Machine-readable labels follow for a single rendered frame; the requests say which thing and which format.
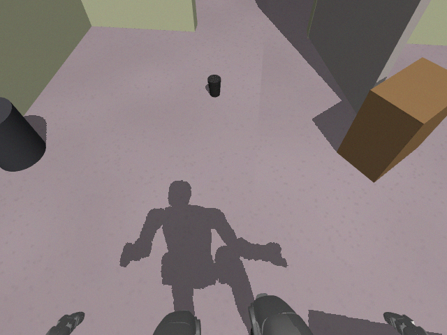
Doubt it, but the right robot hand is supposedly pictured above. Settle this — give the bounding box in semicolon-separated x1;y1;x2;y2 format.
383;312;428;335

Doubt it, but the left robot hand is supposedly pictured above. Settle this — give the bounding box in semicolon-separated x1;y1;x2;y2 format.
46;312;85;335

